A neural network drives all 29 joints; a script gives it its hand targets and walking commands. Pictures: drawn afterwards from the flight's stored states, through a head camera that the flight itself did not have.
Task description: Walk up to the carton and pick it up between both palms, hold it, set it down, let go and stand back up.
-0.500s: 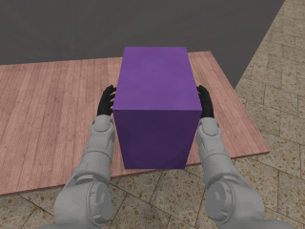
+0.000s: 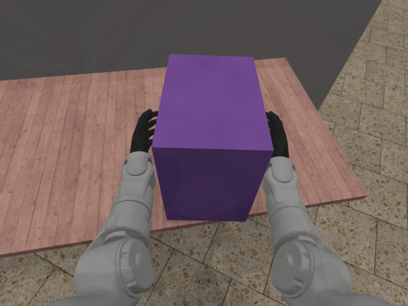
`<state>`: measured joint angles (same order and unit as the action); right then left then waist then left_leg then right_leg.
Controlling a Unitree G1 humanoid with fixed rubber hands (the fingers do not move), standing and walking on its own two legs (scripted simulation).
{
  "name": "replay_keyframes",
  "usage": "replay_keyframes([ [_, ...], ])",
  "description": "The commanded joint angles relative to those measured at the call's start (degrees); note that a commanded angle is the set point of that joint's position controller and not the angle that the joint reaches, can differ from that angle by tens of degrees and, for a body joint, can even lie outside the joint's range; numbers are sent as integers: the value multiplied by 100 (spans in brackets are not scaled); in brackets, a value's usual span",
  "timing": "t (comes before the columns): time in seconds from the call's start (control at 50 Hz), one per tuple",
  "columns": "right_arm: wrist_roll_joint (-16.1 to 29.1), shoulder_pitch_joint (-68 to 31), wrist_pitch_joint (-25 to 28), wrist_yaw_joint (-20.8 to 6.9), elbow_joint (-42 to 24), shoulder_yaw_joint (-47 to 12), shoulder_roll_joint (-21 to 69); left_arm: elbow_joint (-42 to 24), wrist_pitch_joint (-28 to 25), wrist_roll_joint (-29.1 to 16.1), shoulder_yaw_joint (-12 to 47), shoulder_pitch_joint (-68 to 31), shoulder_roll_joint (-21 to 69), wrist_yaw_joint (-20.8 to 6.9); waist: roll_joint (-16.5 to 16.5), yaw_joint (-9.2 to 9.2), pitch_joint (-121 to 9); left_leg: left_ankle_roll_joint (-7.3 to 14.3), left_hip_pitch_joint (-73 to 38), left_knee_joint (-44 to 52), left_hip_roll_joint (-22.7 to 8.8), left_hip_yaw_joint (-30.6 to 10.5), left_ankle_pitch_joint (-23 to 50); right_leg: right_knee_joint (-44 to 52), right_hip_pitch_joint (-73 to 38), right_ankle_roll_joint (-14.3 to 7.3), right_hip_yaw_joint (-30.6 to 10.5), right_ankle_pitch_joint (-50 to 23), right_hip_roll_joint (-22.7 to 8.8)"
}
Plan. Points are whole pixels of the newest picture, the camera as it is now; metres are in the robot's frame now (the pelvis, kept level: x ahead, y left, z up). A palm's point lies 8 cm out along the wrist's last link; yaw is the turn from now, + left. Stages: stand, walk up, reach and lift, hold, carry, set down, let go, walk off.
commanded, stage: set down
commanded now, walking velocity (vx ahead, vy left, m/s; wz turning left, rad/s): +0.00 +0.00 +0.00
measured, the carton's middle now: (208, 140) +0.45 -0.01 +0.02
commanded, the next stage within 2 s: none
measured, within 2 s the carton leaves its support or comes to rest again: neither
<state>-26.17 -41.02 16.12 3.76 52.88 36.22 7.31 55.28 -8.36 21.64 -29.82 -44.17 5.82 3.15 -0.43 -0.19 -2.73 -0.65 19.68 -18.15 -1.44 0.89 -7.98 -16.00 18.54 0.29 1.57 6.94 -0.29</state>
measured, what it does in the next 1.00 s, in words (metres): stands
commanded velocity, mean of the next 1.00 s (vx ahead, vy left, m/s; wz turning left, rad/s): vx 0.00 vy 0.00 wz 0.00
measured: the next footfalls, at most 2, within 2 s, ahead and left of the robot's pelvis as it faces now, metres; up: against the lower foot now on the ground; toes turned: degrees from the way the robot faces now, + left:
none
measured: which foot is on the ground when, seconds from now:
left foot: down 0.00-1.00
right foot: down 0.00-1.00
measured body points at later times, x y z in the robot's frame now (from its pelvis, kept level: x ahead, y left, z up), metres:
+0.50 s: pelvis +0.01 +0.00 +0.00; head +0.08 +0.01 +0.44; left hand +0.42 +0.14 +0.04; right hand +0.41 -0.15 +0.05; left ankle +0.00 +0.12 -0.75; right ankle +0.00 -0.12 -0.75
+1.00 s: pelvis +0.00 +0.00 +0.00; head +0.08 +0.01 +0.44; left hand +0.42 +0.14 +0.03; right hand +0.41 -0.15 +0.04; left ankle +0.00 +0.12 -0.75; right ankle +0.00 -0.12 -0.75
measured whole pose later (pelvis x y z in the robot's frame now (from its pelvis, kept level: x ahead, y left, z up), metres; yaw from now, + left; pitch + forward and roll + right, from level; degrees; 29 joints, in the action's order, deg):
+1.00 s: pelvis +0.00 +0.00 +0.00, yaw -1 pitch +9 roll +0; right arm -27.3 -40.4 19.8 2.1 51.7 37.2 8.7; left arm 50.7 -9.7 26.2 -31.8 -42.3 6.9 2.4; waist -2.3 -0.2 0.5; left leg -0.8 19.1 -18.4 -2.2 2.9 -8.5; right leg -17.0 18.6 -0.1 2.1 7.7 -0.3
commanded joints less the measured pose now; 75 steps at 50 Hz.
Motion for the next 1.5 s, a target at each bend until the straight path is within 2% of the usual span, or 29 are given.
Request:
replay_keyframes([
  [0.0,-410,-3098,298,-843,32,-1731,2661,-43,-118,207,1469,-2998,2654,-573,-41,14,-3307,-98,-714,150,38,593,992,-297,-2140,66,443,-1900,61],
  [0.18,-486,-2785,273,-796,84,-1661,2738,-61,-80,375,1337,-2708,2590,-640,-24,8,-2889,6,-456,246,71,627,794,-336,-2381,124,375,-1988,-6],
  [0.26,-516,-2693,316,-826,67,-1597,2669,-136,-71,385,1371,-2597,2613,-612,4,47,-2910,-52,-742,166,34,605,1058,-298,-2089,93,438,-1905,41],
  [0.36,-495,-2561,389,-830,121,-1613,2626,-235,-69,454,1374,-2453,2654,-591,90,-2,-2875,-98,-908,68,6,605,1359,-260,-1958,59,479,-1888,74],
  [0.56,-611,-2390,341,-822,119,-1372,2473,-281,27,612,1178,-2230,2507,-612,27,15,-2463,-22,-840,161,12,622,1009,-177,-1900,78,465,-1512,61],
  [0.7,-602,-2281,329,-824,98,-1304,2352,-336,21,705,1069,-2104,2361,-591,58,-57,-2444,-10,-825,137,26,636,1052,-198,-1878,85,468,-1516,50],
  [0.82,-609,-2180,296,-810,107,-1211,2192,-416,-24,686,986,-2150,2144,-558,21,-5,-2394,12,-877,131,23,644,1038,-206,-1770,106,443,-1422,56],
  [0.88,-552,-2166,296,-765,55,-1181,1955,-454,-72,681,873,-2137,1888,-503,23,-95,-2510,27,-835,128,42,672,1018,-233,-1729,123,408,-1369,50],
  [0.98,-340,-2198,313,-563,107,-958,923,-540,-283,552,655,-2300,955,-162,74,-111,-2826,-44,-981,-42,26,696,1286,-248,-1471,67,371,-1299,112],
  [1.0,-259,-2176,295,-517,156,-942,883,-561,-325,533,639,-2326,892,-108,104,-88,-2792,-39,-912,-49,40,705,1240,-254,-1469,77,336,-1322,96],
  [1.04,71,-2213,318,-372,150,-1037,207,-527,-401,299,728,-2306,334,71,178,-108,-3097,-91,-892,-197,43,697,1500,-364,-1381,51,297,-1576,151],
  [1.12,1357,-2562,326,38,193,-1756,-853,-327,-627,-638,1102,-2670,-881,424,245,-117,-4046,-106,-298,-588,92,637,1648,-787,-1604,35,65,-2382,176],
  [1.16,1980,-2770,321,198,417,-2264,-1074,34,-773,-1133,1368,-2864,-1120,538,246,-111,-4445,-148,57,-791,122,579,1620,-1016,-1608,50,12,-2679,181],
  [1.24,2841,-3054,466,342,679,-2873,-1605,636,-1142,-1851,1821,-3039,-1473,620,280,-86,-5458,-341,-51,-1370,95,385,2296,-1383,-1187,14,47,-3168,262],
  [1.28,3094,-3154,545,366,755,-3039,-1870,947,-1265,-2042,1901,-2973,-1599,596,258,-114,-5728,-428,-199,-1596,73,318,2686,-1473,-970,13,93,-3375,309],
  [1.32,3270,-3175,579,370,980,-3171,-2104,1298,-1343,-2238,1999,-2971,-1728,515,192,-70,-5687,-470,-176,-1699,68,277,2744,-1543,-863,23,82,-3429,326],
  [1.36,3453,-3244,613,359,1221,-3224,-2386,1388,-1350,-2360,2116,-3066,-1779,469,282,-3,-5620,-556,-492,-1798,28,237,3080,-1500,-479,19,156,-3382,399],
  [1.4,3596,-3363,657,326,1200,-3227,-2655,1140,-1364,-2505,2227,-3231,-1863,452,372,50,-5812,-635,-914,-1926,-5,193,3425,-1456,-38,-4,222,-3267,469],
  [1.42,3673,-3454,663,300,1252,-3250,-2692,1238,-1366,-2594,2345,-3351,-1842,441,404,96,-5717,-676,-1012,-1986,-22,168,3479,-1415,230,-29,246,-3077,485],
  [1.46,3849,-3577,642,237,882,-3375,-2929,786,-1337,-2771,2379,-3408,-2007,444,342,54,-6094,-664,-1209,-2064,-15,163,3620,-1406,270,8,257,-3177,527],
  [1.48,3906,-3655,563,203,952,-3433,-2881,956,-1303,-2831,2457,-3481,-2036,407,213,93,-5911,-625,-1021,-2022,1,170,3396,-1384,271,17,233,-3078,504],
])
